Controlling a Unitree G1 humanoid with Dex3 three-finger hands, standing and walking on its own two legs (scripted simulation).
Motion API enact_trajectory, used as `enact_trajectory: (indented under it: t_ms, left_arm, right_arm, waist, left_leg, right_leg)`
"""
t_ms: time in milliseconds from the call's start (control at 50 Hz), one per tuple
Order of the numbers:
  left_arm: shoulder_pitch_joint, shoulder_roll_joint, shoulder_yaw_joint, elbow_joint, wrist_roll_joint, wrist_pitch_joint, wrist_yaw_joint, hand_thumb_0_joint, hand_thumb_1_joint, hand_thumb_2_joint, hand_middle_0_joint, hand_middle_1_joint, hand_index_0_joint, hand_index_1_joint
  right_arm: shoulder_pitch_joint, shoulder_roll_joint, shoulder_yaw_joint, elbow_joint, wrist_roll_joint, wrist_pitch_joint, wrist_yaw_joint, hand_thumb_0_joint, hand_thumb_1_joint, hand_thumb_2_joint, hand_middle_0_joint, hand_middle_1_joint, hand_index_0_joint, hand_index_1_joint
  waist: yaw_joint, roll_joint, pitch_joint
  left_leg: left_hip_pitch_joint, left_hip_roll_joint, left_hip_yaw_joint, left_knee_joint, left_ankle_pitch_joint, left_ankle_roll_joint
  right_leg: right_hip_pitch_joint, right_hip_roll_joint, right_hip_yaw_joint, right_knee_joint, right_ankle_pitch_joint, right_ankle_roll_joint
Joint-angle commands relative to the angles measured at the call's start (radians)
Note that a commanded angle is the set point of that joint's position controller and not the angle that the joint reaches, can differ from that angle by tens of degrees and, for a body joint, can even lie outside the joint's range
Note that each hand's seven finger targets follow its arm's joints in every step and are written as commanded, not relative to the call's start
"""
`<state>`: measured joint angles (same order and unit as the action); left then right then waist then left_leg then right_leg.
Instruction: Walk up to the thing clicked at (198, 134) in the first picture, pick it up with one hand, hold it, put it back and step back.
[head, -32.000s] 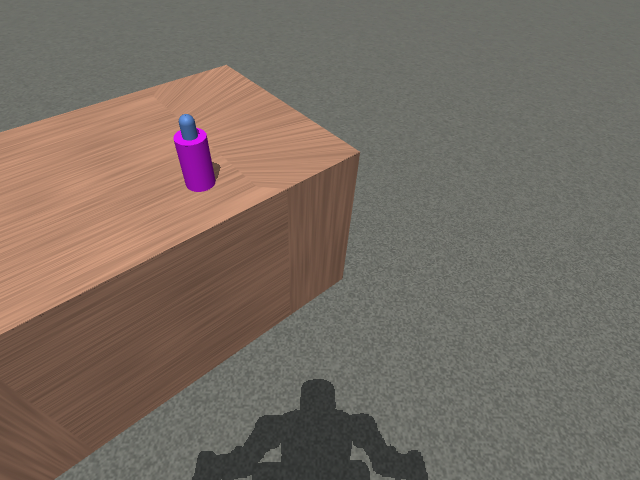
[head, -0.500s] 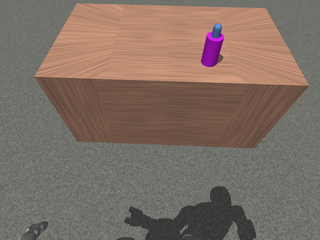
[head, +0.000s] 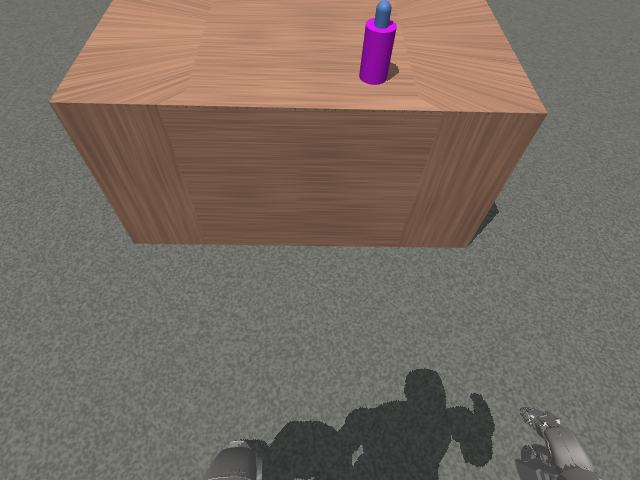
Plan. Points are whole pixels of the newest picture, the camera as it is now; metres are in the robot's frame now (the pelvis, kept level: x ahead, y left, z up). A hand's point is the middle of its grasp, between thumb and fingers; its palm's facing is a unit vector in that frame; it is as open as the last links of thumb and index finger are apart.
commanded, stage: step back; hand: right
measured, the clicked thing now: (378, 41) +1.09 -0.15 -0.05
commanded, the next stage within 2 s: stand in 1.18 s
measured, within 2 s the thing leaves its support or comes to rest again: neither
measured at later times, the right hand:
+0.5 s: hand out of the picture +0.00 -0.27 -0.13, palm faces -0.12 +0.93 -0.36, open 7.4 cm
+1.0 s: hand out of the picture +0.11 -0.22 -0.13, palm faces -0.15 +0.92 -0.35, open 7.4 cm
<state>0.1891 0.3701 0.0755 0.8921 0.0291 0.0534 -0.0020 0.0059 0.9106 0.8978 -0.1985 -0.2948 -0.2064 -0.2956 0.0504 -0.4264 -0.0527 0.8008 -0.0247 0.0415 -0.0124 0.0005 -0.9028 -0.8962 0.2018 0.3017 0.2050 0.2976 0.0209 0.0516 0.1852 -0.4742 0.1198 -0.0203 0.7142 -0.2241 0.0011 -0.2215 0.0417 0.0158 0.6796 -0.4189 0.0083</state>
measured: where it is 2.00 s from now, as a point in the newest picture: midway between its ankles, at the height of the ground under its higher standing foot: outside the picture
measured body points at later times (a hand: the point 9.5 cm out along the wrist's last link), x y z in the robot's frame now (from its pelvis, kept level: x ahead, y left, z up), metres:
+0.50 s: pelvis -0.06 -0.01 +0.02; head -0.06 -0.01 +0.47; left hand -0.03 +0.32 -0.10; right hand +0.01 -0.31 -0.10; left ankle -0.08 +0.12 -0.71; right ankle -0.03 -0.13 -0.69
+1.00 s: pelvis -0.02 +0.01 +0.01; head +0.00 +0.03 +0.46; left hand +0.01 +0.34 -0.12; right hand +0.11 -0.27 -0.11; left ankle -0.01 +0.14 -0.71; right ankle -0.02 -0.13 -0.71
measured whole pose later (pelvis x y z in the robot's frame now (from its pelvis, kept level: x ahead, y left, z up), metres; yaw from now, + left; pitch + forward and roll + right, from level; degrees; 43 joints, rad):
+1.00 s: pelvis -0.02 +0.01 +0.01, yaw +6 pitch -1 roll +0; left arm 0.15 0.39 0.04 1.01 0.00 0.00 0.01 0.01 0.91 0.90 -0.20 -0.30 -0.21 -0.30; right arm 0.11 -0.33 -0.03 1.02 -0.02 -0.01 0.01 0.00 -0.91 -0.90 0.20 0.30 0.20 0.30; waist 0.03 -0.03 0.08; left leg -0.30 0.02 0.02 0.62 -0.29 0.00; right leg -0.23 -0.04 -0.01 0.61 -0.34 -0.01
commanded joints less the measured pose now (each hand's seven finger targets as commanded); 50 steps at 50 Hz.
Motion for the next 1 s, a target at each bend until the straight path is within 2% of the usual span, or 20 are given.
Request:
enact_trajectory:
  t_ms: [0,80,220,280,300,320,340,360,420,520,540,580,620,680,780,820,840,880,920,980]
  left_arm:
    - [-0.03,0.424,0.103,-0.119,0.026,-0.03,0.012,0.0,0.9,0.9,-0.2,-0.3,-0.2,-0.3]
    - [-0.086,0.241,0.06,-0.106,0.014,-0.053,0.023,0.0,0.9,0.9,-0.2,-0.3,-0.2,-0.3]
    - [0.026,0.287,0.082,-0.082,0.023,-0.071,0.013,0.0,0.9,0.9,-0.2,-0.3,-0.2,-0.3]
    - [-0.047,0.282,0.063,-0.088,0.009,-0.058,0.006,0.0,0.9,0.9,-0.2,-0.3,-0.2,-0.3]
    - [-0.02,0.223,0.042,-0.086,0.009,-0.055,0.005,0.0,0.9,0.9,-0.2,-0.3,-0.2,-0.3]
    - [-0.017,0.163,0.027,-0.094,0.0,-0.056,0.003,0.0,0.9,0.9,-0.2,-0.3,-0.2,-0.3]
    - [-0.081,0.183,0.034,-0.088,-0.012,-0.058,0.004,0.0,0.9,0.9,-0.2,-0.3,-0.2,-0.3]
    - [-0.121,0.267,0.056,-0.073,0.003,-0.064,0.004,0.0,0.9,0.9,-0.2,-0.3,-0.2,-0.3]
    - [-0.028,0.217,0.046,-0.03,-0.012,-0.076,-0.015,0.0,0.9,0.9,-0.2,-0.3,-0.2,-0.3]
    - [0.041,0.179,0.04,0.031,-0.002,-0.101,0.0,0.0,0.9,0.9,-0.2,-0.3,-0.2,-0.3]
    - [0.079,0.201,0.048,0.044,0.004,-0.107,0.009,0.0,0.9,0.9,-0.2,-0.3,-0.2,-0.3]
    - [0.089,0.325,0.075,0.04,0.017,-0.117,0.019,0.0,0.9,0.9,-0.2,-0.3,-0.2,-0.3]
    - [-0.04,0.332,0.074,-0.003,0.012,-0.118,0.015,0.0,0.9,0.9,-0.2,-0.3,-0.2,-0.3]
    - [-0.028,0.26,0.048,0.013,0.006,-0.13,0.016,0.0,0.9,0.9,-0.2,-0.3,-0.2,-0.3]
    - [-0.073,0.251,0.031,0.01,-0.009,-0.114,0.016,0.0,0.9,0.9,-0.2,-0.3,-0.2,-0.3]
    - [-0.08,0.212,0.015,-0.005,-0.018,-0.099,0.016,0.0,0.9,0.9,-0.2,-0.3,-0.2,-0.3]
    - [-0.059,0.184,0.005,-0.009,-0.025,-0.095,0.016,0.0,0.9,0.9,-0.2,-0.3,-0.2,-0.3]
    - [-0.034,0.195,0.01,0.028,-0.035,-0.072,0.023,0.0,0.9,0.9,-0.2,-0.3,-0.2,-0.3]
    - [-0.035,0.192,0.002,0.055,-0.025,-0.073,0.019,0.0,0.9,0.9,-0.2,-0.3,-0.2,-0.3]
    - [-0.007,0.213,0.01,0.08,-0.022,-0.087,0.019,0.0,0.9,0.9,-0.2,-0.3,-0.2,-0.3]
  right_arm:
    - [0.007,-0.173,-0.062,-0.074,0.01,-0.004,-0.037,0.0,-0.9,-0.9,0.2,0.3,0.2,0.3]
    - [0.099,-0.136,-0.037,0.013,0.013,-0.016,-0.019,0.0,-0.9,-0.9,0.2,0.3,0.2,0.3]
    - [0.075,-0.156,-0.044,0.038,-0.016,-0.05,0.004,0.0,-0.9,-0.9,0.2,0.3,0.2,0.3]
    - [0.205,-0.138,-0.049,0.106,-0.016,-0.067,0.01,0.0,-0.9,-0.9,0.2,0.3,0.2,0.3]
    - [0.232,-0.153,-0.063,0.131,-0.02,-0.075,0.007,0.0,-0.9,-0.9,0.2,0.3,0.2,0.3]
    - [0.253,-0.198,-0.076,0.135,-0.03,-0.082,0.003,0.0,-0.9,-0.9,0.2,0.3,0.2,0.3]
    - [0.193,-0.293,-0.081,0.11,-0.03,-0.081,0.003,0.0,-0.9,-0.9,0.2,0.3,0.2,0.3]
    - [0.149,-0.316,-0.088,0.101,-0.018,-0.079,0.008,0.0,-0.9,-0.9,0.2,0.3,0.2,0.3]
    - [0.081,-0.186,-0.048,0.083,-0.025,-0.087,0.011,0.0,-0.9,-0.9,0.2,0.3,0.2,0.3]
    - [0.09,-0.163,-0.043,0.097,-0.004,-0.061,0.021,0.0,-0.9,-0.9,0.2,0.3,0.2,0.3]
    - [0.105,-0.126,-0.033,0.095,0.0,-0.056,0.019,0.0,-0.9,-0.9,0.2,0.3,0.2,0.3]
    - [0.099,-0.088,-0.023,0.07,-0.001,-0.055,0.008,0.0,-0.9,-0.9,0.2,0.3,0.2,0.3]
    - [0.148,-0.17,-0.051,0.104,-0.005,-0.06,0.003,0.0,-0.9,-0.9,0.2,0.3,0.2,0.3]
    - [0.146,-0.125,-0.04,0.123,0.002,-0.067,0.013,0.0,-0.9,-0.9,0.2,0.3,0.2,0.3]
    - [0.165,-0.092,-0.034,0.145,0.001,-0.076,0.008,0.0,-0.9,-0.9,0.2,0.3,0.2,0.3]
    - [0.191,-0.114,-0.046,0.172,-0.004,-0.081,-0.001,0.0,-0.9,-0.9,0.2,0.3,0.2,0.3]
    - [0.181,-0.154,-0.051,0.17,-0.006,-0.085,-0.006,0.0,-0.9,-0.9,0.2,0.3,0.2,0.3]
    - [0.06,-0.239,-0.053,0.136,0.007,-0.082,-0.006,0.0,-0.9,-0.9,0.2,0.3,0.2,0.3]
    - [-0.004,-0.205,-0.042,0.144,0.001,-0.071,-0.003,0.0,-0.9,-0.9,0.2,0.3,0.2,0.3]
    - [-0.022,-0.166,-0.026,0.151,0.006,-0.074,-0.006,0.0,-0.9,-0.9,0.2,0.3,0.2,0.3]
  waist:
    - [0.053,-0.331,-0.123]
    - [-0.028,-0.187,-0.115]
    - [0.068,-0.256,-0.165]
    - [-0.016,-0.225,-0.184]
    - [-0.021,-0.114,-0.206]
    - [-0.024,0.072,-0.214]
    - [-0.039,0.142,-0.128]
    - [-0.046,0.101,-0.037]
    - [0.008,0.076,-0.031]
    - [0.024,0.08,-0.152]
    - [0.036,0.026,-0.178]
    - [0.054,-0.169,-0.165]
    - [0.002,-0.105,-0.066]
    - [0.002,-0.129,-0.126]
    - [-0.028,-0.22,-0.2]
    - [-0.045,-0.156,-0.24]
    - [-0.03,-0.047,-0.279]
    - [-0.001,0.075,-0.271]
    - [0.019,0.062,-0.223]
    - [0.022,0.065,-0.261]
  left_leg:
    - [-0.03,-0.158,-0.134,0.401,-0.399,-0.015]
    - [-0.042,-0.215,-0.126,0.428,-0.208,-0.001]
    - [-0.017,-0.115,-0.04,0.02,-0.326,-0.028]
    - [0.3,-0.138,0.018,-0.343,-0.159,0.018]
    - [0.411,-0.129,-0.044,-0.385,-0.116,0.026]
    - [0.485,0.029,-0.324,-0.449,-0.271,0.077]
    - [0.312,0.193,-0.583,-0.519,-0.563,0.196]
    - [0.11,0.24,-0.609,-0.55,-0.667,0.264]
    - [0.164,0.094,-0.315,-0.468,-0.415,0.181]
    - [0.115,0.015,-0.138,-0.261,-0.211,0.1]
    - [0.066,-0.018,-0.101,-0.151,-0.188,0.08]
    - [-0.128,-0.162,-0.054,0.155,-0.36,0.022]
    - [-0.017,-0.076,-0.113,0.224,-0.349,0.018]
    - [0.018,-0.088,-0.102,0.134,-0.256,0.016]
    - [0.211,-0.118,0.052,-0.166,-0.071,0.002]
    - [0.34,-0.103,0.02,-0.274,0.18,0.017]
    - [0.388,-0.001,-0.095,-0.264,0.351,0.052]
    - [0.228,0.203,-0.306,-0.317,0.213,0.224]
    - [0.161,0.146,-0.214,-0.326,0.106,0.175]
    - [0.232,0.047,-0.092,-0.214,0.318,0.071]
  right_leg:
    - [-0.283,-0.486,0.606,-0.437,-0.053,-0.316]
    - [-0.116,-0.218,0.158,-0.264,0.246,-0.145]
    - [0.089,-0.316,0.303,-0.326,-0.234,-0.216]
    - [-0.068,-0.278,0.19,-0.224,-0.085,-0.157]
    - [-0.134,-0.222,0.12,-0.094,-0.02,-0.118]
    - [-0.29,-0.132,0.034,0.081,-0.033,-0.063]
    - [-0.368,-0.057,-0.039,0.152,-0.12,-0.026]
    - [-0.27,-0.101,0.036,0.229,-0.148,-0.031]
    - [-0.216,-0.091,0.007,0.107,-0.042,-0.036]
    - [0.119,-0.014,-0.078,-0.256,0.128,-0.032]
    - [0.204,-0.052,0.002,-0.28,0.129,-0.041]
    - [0.188,-0.388,0.493,-0.442,-0.132,-0.189]
    - [-0.044,-0.47,0.514,-0.442,-0.152,-0.283]
    - [0.035,-0.325,0.253,-0.359,0.2,-0.193]
    - [0.022,-0.259,0.066,-0.176,0.644,-0.146]
    - [-0.024,-0.205,0.016,-0.049,0.619,-0.085]
    - [-0.063,-0.152,-0.011,0.011,0.513,-0.047]
    - [-0.018,-0.061,-0.031,0.055,-0.022,-0.022]
    - [0.044,-0.079,-0.017,-0.066,-0.004,-0.035]
    - [0.088,-0.124,0.017,-0.157,0.358,-0.041]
